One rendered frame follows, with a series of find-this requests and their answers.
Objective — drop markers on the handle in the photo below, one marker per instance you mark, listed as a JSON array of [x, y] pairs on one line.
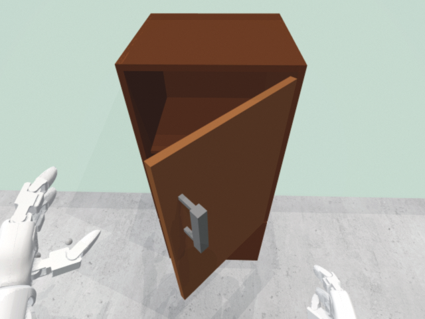
[[199, 223]]

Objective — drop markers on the robot left forearm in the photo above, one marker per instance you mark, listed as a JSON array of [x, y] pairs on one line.
[[16, 302]]

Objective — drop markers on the cupboard door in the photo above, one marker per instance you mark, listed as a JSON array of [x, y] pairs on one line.
[[227, 167]]

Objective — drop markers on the robot left hand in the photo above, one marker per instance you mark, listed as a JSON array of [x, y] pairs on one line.
[[19, 241]]

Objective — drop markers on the robot right hand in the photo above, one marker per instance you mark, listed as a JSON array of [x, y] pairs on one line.
[[338, 303]]

